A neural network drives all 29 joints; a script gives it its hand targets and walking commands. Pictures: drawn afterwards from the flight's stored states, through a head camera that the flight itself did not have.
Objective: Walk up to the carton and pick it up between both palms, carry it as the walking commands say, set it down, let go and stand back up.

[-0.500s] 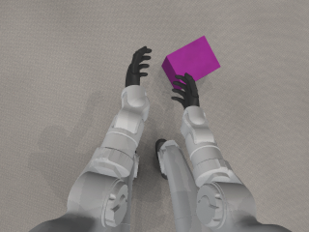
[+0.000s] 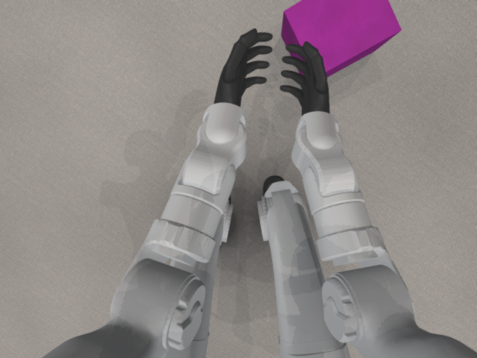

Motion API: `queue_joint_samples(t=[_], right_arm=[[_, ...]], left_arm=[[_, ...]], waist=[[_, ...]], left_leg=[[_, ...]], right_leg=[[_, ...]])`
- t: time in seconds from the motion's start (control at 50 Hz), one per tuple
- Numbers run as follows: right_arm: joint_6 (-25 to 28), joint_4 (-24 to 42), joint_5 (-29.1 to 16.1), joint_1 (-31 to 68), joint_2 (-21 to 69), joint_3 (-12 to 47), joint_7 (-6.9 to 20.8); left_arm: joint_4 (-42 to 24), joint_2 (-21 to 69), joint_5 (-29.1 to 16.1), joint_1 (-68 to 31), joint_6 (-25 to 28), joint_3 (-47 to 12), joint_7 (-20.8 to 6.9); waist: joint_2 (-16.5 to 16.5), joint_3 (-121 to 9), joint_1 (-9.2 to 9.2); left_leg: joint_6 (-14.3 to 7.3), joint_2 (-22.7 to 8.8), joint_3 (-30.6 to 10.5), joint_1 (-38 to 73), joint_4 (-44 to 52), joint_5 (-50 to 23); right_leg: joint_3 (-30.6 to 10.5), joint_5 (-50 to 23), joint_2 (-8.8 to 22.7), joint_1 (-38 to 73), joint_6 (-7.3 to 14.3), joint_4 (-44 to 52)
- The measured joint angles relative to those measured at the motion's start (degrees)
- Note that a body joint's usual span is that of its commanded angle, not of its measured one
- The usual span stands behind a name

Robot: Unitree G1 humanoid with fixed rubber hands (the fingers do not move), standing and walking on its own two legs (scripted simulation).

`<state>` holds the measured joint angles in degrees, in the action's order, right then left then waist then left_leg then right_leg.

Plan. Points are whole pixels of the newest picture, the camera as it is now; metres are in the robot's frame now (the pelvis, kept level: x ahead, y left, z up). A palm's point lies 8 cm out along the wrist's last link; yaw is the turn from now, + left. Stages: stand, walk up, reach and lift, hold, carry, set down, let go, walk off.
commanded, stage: set down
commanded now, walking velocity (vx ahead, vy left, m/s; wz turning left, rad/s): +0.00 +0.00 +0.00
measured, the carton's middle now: (333, 33) +0.63 -0.18 -0.51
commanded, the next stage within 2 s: none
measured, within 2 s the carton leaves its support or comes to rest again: neither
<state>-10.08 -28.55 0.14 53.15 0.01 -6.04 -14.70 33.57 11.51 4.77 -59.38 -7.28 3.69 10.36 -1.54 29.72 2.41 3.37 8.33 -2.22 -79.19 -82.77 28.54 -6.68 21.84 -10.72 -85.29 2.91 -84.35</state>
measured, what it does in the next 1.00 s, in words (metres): lowers itself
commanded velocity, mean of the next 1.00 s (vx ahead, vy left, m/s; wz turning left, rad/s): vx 0.00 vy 0.00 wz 0.00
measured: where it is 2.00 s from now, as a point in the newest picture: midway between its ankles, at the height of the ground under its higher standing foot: (247, 227)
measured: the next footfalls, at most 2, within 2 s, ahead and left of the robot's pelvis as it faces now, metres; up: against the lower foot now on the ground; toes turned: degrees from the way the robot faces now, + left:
none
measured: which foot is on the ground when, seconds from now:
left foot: down 0.00-1.00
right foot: down 0.00-1.00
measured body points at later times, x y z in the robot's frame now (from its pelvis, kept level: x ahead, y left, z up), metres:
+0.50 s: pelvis -0.03 +0.04 -0.09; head +0.34 +0.00 +0.15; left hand +0.47 +0.08 -0.27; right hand +0.44 -0.05 -0.28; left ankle +0.10 +0.16 -0.56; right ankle +0.13 -0.06 -0.56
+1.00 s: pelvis +0.03 +0.05 -0.11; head +0.43 +0.03 +0.08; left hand +0.51 +0.09 -0.36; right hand +0.51 -0.08 -0.38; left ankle +0.10 +0.16 -0.56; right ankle +0.13 -0.07 -0.55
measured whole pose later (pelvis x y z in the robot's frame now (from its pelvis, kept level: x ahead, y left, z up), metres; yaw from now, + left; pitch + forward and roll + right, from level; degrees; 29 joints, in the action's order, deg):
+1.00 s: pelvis +0.03 +0.05 -0.11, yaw +2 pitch +36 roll -3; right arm -4.1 -45.0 6.3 72.7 -3.6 -21.8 -12.5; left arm 45.5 3.1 1.7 -74.3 -8.6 2.6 19.4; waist -7.9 30.0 -1.2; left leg 1.3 12.4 -5.2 -108.1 -110.7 38.3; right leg -1.8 32.6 -7.8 -110.3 -1.6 -107.3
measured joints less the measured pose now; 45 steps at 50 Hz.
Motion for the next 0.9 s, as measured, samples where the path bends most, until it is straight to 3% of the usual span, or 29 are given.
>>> queue_joint_samples(t=[0.04, 0.1, 0.14, 0.18, 0.24, 0.3, 0.36, 0.4, 0.44, 0.48, 0.52, 0.58, 0.62, 0.68, 0.74, 0.78, 0.8, 0.82, 0.88, 0.9], right_arm=[[-0.6, -6.22, 4.66, 1.45, 4.61, -0.1, -1.3], [-1.87, -14.02, 12.94, 6.2, 11.09, -4.91, -3.16], [-1.11, -14.66, 12.81, 10.12, 12.42, -5.78, -3.88], [0.09, -11.7, 9.16, 14.03, 10.35, -3.09, -3.63], [1.33, -7.85, 6.73, 20.77, 3.9, 0.38, -2.96], [1.67, -16.64, 11.76, 26.53, -1.14, -4.52, -2.52], [-0.87, -21.81, 14.8, 26.34, -2.17, -10.67, -1.7], [-2.87, -17.22, 10.09, 21.47, -0.93, -8.81, -0.72], [-4.21, -8.77, 3.06, 15.49, 0.92, -2.65, 0.11], [-3.97, -4.51, -0.23, 12.85, 2.5, 2.37, 0.27], [-3.74, -7.68, 2.53, 15.31, 3.76, 0.43, -0.43], [-3.81, -15.16, 7.92, 22.71, 2.45, -9.0, -1.85], [-3.45, -13.02, 6.23, 24.29, -1.27, -9.8, -1.56], [0.79, -7.72, 2.25, 23.52, -6.95, -4.46, 0.08], [4.83, -19.35, 8.66, 26.75, -6.88, -8.91, 1.62], [4.26, -27.98, 13.68, 27.64, -4.58, -14.86, 2.53], [3.61, -29.27, 14.31, 26.66, -3.27, -16.31, 3.16], [3.13, -27.59, 12.92, 24.85, -1.95, -16.1, 3.8], [4.6, -12.04, 3.31, 16.48, 0.79, -9.68, 4.04], [6.25, -9.8, 2.73, 14.81, 1.02, -9.34, 3.93]], left_arm=[[5.34, 2.98, 3.18, 0.63, 1.66, 8.69, 1.02], [15.18, -1.09, 7.52, -3.21, 1.16, 26.19, 0.57], [17.04, -7.01, 6.93, -5.4, 1.17, 30.73, -0.12], [13.02, -11.28, 3.41, -6.72, 1.96, 27.99, -1.39], [8.12, -12.35, -1.06, -11.58, 3.43, 19.9, -3.45], [17.17, -9.65, 3.07, -18.82, 2.8, 17.59, -3.56], [20.7, -7.45, 8.32, -20.34, 0.3, 21.36, -1.81], [14.39, -7.05, 5.93, -16.25, -0.79, 21.1, -0.25], [4.79, -7.38, 0.33, -10.68, -1.52, 16.48, 1.49], [0.2, -7.98, -2.69, -8.19, -2.03, 12.05, 3.23], [4.97, -8.15, -0.35, -11.13, -3.17, 12.21, 4.73], [14.26, -8.76, 4.57, -17.95, -5.64, 13.77, 6.09], [11.48, -8.74, 2.04, -18.52, -5.62, 9.31, 6.67], [2.94, -8.58, -5.63, -16.39, -2.92, -1.43, 8.37], [10.25, -7.03, -1.3, -18.98, -1.11, -0.8, 9.33], [16.97, -7.35, 2.3, -19.73, -1.7, 2.85, 9.02], [18.05, -8.14, 2.72, -18.92, -2.13, 3.65, 8.51], [16.74, -9.12, 1.83, -17.56, -2.5, 3.26, 8.07], [3.73, -10.96, -6.23, -11.44, -1.72, -3.42, 8.41], [1.96, -10.43, -6.39, -10.29, -0.67, -4.29, 8.51]], waist=[[0.98, -3.02, 0.03], [4.3, -7.76, -1.85], [6.47, -7.77, -3.46], [6.89, -4.77, -4.73], [3.55, 1.05, -5.48], [-0.31, 0.22, -4.49], [-0.42, 0.23, -3.95], [1.52, 0.39, -4.31], [3.62, 0.59, -5.16], [4.64, 0.61, -6.17], [4.27, 0.44, -6.84], [2.15, 0.32, -6.84], [0.53, 0.42, -5.66], [-2.35, 0.47, -3.17], [-3.52, -0.64, -2.47], [-2.43, -2.68, -3.29], [-1.66, -3.23, -3.89], [-0.96, -2.49, -4.39], [-0.95, 1.34, -4.81], [-1.79, 0.94, -4.53]], left_leg=[[-1.37, 0.16, 1.87, -1.09, -0.6, 0.5], [-3.24, -0.03, 3.37, -5.02, -2.23, 0.57], [-3.17, -0.54, 3.32, -6.93, -3.44, -0.42], [-2.5, -1.3, 3.27, -7.89, -4.93, -1.75], [-0.31, -1.71, 2.91, -9.02, -7.36, -0.54], [1.01, -1.38, 3.06, -14.06, -10.49, -2.38], [0.22, -1.26, 4.34, -16.59, -12.29, -2.01], [-0.54, -1.86, 5.42, -17.82, -13.04, -1.62], [-1.21, -2.4, 6.1, -18.91, -13.97, -0.81], [-1.81, -2.42, 5.95, -20.0, -15.52, 0.01], [-2.38, -1.82, 5.08, -21.16, -17.43, 0.59], [-3.19, -0.26, 3.37, -23.53, -19.58, 0.78], [-3.68, 0.6, 2.62, -25.06, -20.78, 1.16], [-4.23, 1.52, 1.58, -26.07, -23.77, 2.95], [-4.52, 2.4, 1.19, -25.97, -26.84, 5.3], [-4.49, 2.54, 1.11, -26.75, -27.59, 6.54], [-4.54, 2.48, 0.96, -26.9, -27.61, 7.12], [-4.35, 2.33, 0.63, -26.29, -27.53, 7.78], [-3.48, 2.61, -1.25, -24.7, -27.24, 9.25], [-3.1, 2.86, -1.95, -25.46, -27.34, 9.51]], right_leg=[[-2.12, 0.01, -0.96, -1.89, -0.35, -1.84], [-4.3, -1.15, -2.91, -6.58, -0.97, -3.87], [-4.86, -2.5, -4.07, -8.62, -1.22, -4.33], [-4.18, -3.57, -4.03, -9.28, -1.33, -4.71], [-1.89, -3.78, -1.75, -10.07, -1.77, -6.6], [-0.92, -3.29, 0.46, -14.18, -2.85, -9.51], [-1.85, -2.78, 0.6, -16.57, -3.96, -11.5], [-2.82, -2.57, -0.21, -17.91, -4.52, -12.11], [-3.39, -2.12, -0.91, -19.01, -5.14, -12.73], [-3.06, -1.38, -0.92, -19.74, -5.71, -13.62], [-1.96, -0.46, -0.17, -20.13, -6.17, -14.64], [-0.03, 0.77, 1.65, -21.0, -6.81, -15.49], [0.87, 1.72, 2.57, -21.78, -7.11, -16.11], [2.45, 3.79, 3.47, -22.1, -6.45, -18.33], [3.36, 6.89, 4.32, -21.6, -6.49, -21.24], [3.43, 8.02, 4.28, -22.5, -6.98, -22.17], [3.51, 8.58, 4.14, -22.76, -7.13, -22.22], [3.75, 8.96, 3.86, -22.32, -6.55, -22.08], [4.57, 6.07, 3.05, -21.15, -5.13, -21.65], [5.0, 6.58, 2.94, -22.29, -4.48, -22.2]])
